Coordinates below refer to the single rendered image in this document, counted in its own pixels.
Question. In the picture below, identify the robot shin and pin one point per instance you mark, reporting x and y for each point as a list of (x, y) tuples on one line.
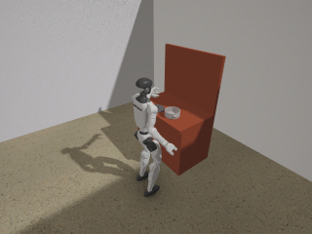
[(152, 177), (143, 164)]

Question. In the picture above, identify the robot right forearm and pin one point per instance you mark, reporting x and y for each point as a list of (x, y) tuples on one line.
[(159, 138)]

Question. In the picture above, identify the right robot hand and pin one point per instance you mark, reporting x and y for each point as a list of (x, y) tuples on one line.
[(170, 148)]

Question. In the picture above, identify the table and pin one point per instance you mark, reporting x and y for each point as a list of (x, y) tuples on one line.
[(192, 84)]

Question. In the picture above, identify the left robot upper arm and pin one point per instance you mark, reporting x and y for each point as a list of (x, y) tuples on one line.
[(134, 96)]

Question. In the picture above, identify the lid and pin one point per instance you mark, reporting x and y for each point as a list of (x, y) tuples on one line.
[(161, 108)]

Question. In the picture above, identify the right robot upper arm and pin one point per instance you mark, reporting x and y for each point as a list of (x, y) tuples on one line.
[(152, 111)]

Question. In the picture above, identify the left robot hand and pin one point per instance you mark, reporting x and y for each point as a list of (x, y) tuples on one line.
[(152, 92)]

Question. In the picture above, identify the pot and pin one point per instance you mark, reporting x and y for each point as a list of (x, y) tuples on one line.
[(172, 112)]

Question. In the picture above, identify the robot right shin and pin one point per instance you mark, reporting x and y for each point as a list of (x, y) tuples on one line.
[(152, 177)]

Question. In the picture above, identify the robot left shin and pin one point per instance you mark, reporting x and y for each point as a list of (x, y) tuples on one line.
[(143, 164)]

